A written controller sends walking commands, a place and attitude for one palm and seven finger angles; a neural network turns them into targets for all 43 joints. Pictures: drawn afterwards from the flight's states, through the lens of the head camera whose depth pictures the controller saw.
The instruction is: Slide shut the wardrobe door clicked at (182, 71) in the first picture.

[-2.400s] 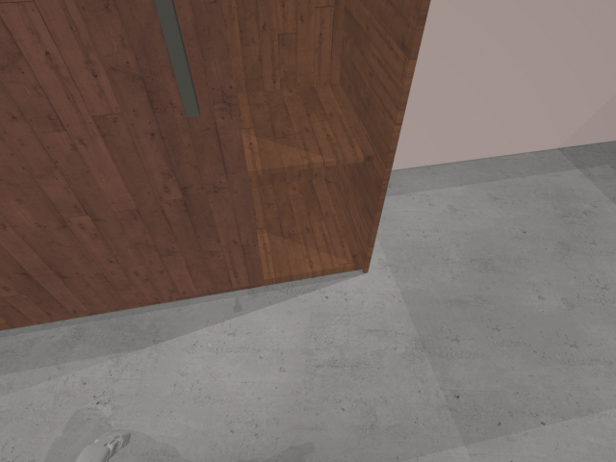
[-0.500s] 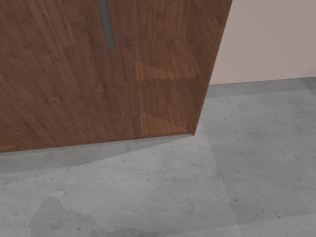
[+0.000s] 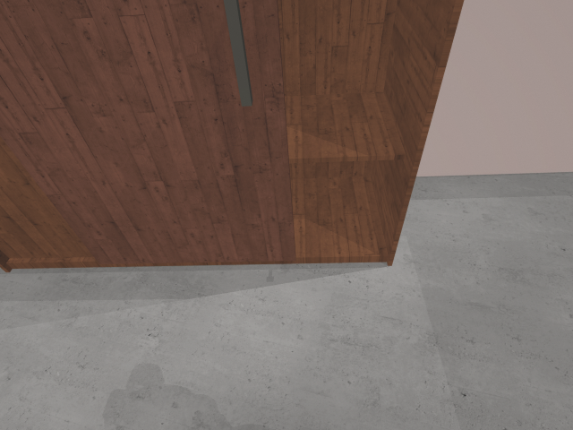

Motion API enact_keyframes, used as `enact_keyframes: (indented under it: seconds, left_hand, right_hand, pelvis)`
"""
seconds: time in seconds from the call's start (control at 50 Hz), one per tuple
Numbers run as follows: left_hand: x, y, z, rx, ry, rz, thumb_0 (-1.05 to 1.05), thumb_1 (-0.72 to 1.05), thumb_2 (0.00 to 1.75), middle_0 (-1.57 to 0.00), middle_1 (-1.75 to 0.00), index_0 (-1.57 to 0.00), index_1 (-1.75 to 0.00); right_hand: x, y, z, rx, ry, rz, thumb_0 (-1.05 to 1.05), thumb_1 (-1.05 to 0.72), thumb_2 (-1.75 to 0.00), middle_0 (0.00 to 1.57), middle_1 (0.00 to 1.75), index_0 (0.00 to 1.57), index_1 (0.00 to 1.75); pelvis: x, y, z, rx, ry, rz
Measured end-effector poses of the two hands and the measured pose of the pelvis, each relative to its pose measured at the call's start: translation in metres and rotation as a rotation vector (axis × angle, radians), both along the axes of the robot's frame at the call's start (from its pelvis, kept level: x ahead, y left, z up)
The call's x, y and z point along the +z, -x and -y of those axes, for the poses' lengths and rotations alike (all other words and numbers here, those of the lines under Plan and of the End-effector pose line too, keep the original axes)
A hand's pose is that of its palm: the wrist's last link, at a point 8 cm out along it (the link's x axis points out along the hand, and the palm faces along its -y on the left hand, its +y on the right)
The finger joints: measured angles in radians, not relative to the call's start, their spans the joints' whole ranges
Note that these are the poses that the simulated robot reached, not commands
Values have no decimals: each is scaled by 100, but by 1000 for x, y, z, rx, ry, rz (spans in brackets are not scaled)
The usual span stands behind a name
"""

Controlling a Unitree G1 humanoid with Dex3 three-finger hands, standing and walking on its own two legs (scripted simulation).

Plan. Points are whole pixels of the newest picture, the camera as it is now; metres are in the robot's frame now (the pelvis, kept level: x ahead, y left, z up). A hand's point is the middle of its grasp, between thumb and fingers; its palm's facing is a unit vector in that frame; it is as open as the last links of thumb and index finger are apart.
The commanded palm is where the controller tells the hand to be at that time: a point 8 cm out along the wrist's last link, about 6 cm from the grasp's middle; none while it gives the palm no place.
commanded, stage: take the last steps up to it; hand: left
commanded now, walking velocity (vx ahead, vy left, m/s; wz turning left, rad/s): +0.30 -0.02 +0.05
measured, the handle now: (240, 49) +0.88 +0.16 +0.16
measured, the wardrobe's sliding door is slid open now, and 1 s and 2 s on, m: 0.39 0.39 0.39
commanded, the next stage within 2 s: come to a stop and stand still in 1.12 s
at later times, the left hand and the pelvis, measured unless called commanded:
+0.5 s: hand out of the picture -0.06 +0.19 -0.18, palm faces +0.14 -0.99 -0.09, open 7.4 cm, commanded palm none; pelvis +0.09 +0.06 -0.01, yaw +0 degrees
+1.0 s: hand (215, 303) +0.40 +0.20 -0.18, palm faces -0.10 -0.98 -0.17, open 7.4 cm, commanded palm none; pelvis +0.28 +0.03 -0.02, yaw -2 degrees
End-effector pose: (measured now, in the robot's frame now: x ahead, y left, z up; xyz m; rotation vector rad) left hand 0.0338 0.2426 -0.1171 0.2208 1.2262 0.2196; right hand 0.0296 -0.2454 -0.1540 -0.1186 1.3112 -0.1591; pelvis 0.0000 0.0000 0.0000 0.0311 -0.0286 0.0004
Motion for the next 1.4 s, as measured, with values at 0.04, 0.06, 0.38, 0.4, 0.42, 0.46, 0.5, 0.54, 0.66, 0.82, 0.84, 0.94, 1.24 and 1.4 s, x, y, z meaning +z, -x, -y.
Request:
enact_keyframes:
  seconds: [0.04, 0.06, 0.38, 0.4, 0.42, 0.46, 0.5, 0.54, 0.66, 0.82, 0.84, 0.94, 1.24, 1.4]
  left_hand:
    - [1, 15, 6, 20, 14, -16, 1, 90, 90, -20, -30, -20, -30]
    - [1, 22, 10, 30, 23, -29, 1, 90, 90, -20, -30, -20, -30]
    - [-16, 128, 35, 229, 209, -408, 1, 90, 90, -20, -30, -21, -30]
    - [-18, 129, 31, 237, 219, -430, 1, 90, 90, -20, -30, -21, -30]
    - [-23, 128, 26, 240, 229, -450, 1, 90, 90, -20, -30, -21, -30]
    - [-31, 119, 15, 225, 242, -484, 1, 90, 90, -20, -30, -20, -30]
    - [-33, 96, 1, 187, 239, -484, 1, 91, 90, -20, -30, -20, -30]
    - [-34, 60, -16, 145, 226, -442, 1, 91, 90, -20, -30, -20, -30]
    - [-37, -74, -57, 63, 167, -188, 1, 91, 90, -20, -30, -20, -29]
    - [-29, -226, -59, -43, 137, -4, 0, 91, 90, -19, -30, -20, -29]
    - [-28, -243, -55, -60, 135, 5, 1, 91, 90, -19, -30, -20, -29]
    - [-29, -325, -24, -146, 125, 32, 1, 91, 90, -19, -30, -20, -29]
    - [-22, -381, 10, -45, 71, -10, -2, 95, 90, -20, -30, -20, -30]
    - [-39, -375, 20, 12, 139, -123, 0, 92, 90, -20, -30, -20, -30]
  right_hand:
    - [4, -1, 5, 9, 0, 3, 1, -91, -90, 20, 30, 20, 30]
    - [6, -2, 7, 13, 1, 4, 1, -91, -90, 20, 30, 20, 30]
    - [16, -93, -52, 128, 12, 9, 1, -91, -90, 20, 30, 19, 30]
    - [16, -106, -61, 136, 14, 30, 1, -91, -90, 20, 30, 19, 30]
    - [14, -118, -70, 141, 17, 57, 1, -91, -90, 20, 30, 20, 30]
    - [13, -136, -86, 131, 23, 109, 1, -91, -90, 20, 30, 20, 30]
    - [17, -145, -96, 90, 27, 145, 0, -92, -90, 20, 30, 20, 30]
    - [25, -151, -95, 34, 55, 177, -2, -95, -90, 20, 30, 20, 30]
    - [33, -134, -92, -9, 95, 75, -2, -96, -90, 20, 30, 20, 30]
    - [20, -87, -110, -105, 24, -175, 0, -93, -90, 20, 30, 20, 30]
    - [19, -83, -112, -119, 10, -206, 0, -92, -90, 20, 30, 20, 30]
    - [14, -72, -118, -187, -57, -359, 0, -91, -90, 20, 30, 20, 30]
    - [5, -311, -26, -82, 0, -82, 1, -91, -90, 20, 30, 20, 30]
    - [12, -429, -25, 0, 54, 82, 1, -94, -90, 20, 30, 19, 30]
  pelvis:
    - [4, -2, 3, 7, -5, 2]
    - [5, -3, 3, 12, -5, 2]
    - [0, -57, -33, 45, 42, -35]
    - [-3, -64, -39, 46, 47, -35]
    - [-7, -70, -45, 43, 54, -34]
    - [-13, -81, -55, 30, 46, -28]
    - [-11, -92, -63, 5, 42, -19]
    - [-6, -103, -70, -8, 44, -15]
    - [4, -139, -79, -15, 44, -11]
    - [0, -194, -71, -28, 32, -11]
    - [-1, -202, -69, -28, 30, -12]
    - [-10, -245, -51, -37, 26, -21]
    - [-2, -358, -2, -23, 53, -32]
    - [-7, -402, -12, -38, 76, -21]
